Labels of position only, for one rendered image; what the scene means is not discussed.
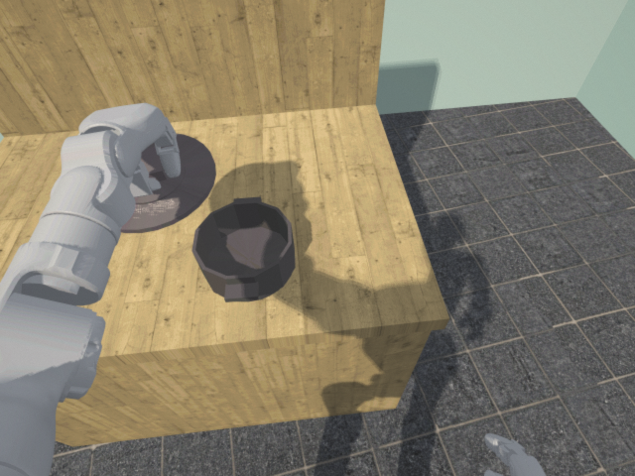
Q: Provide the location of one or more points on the table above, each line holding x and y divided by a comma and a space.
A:
283, 94

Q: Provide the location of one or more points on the right robot hand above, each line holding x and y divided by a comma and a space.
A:
512, 454

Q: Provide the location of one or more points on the left robot upper arm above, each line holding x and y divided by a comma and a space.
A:
48, 352

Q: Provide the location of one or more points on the left robot hand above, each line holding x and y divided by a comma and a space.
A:
149, 125

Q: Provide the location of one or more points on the knob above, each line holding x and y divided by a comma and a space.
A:
153, 164

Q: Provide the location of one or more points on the left robot forearm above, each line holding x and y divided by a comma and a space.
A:
67, 256

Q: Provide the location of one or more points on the lid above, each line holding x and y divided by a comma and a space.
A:
178, 197

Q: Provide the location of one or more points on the pot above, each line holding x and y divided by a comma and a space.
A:
245, 249

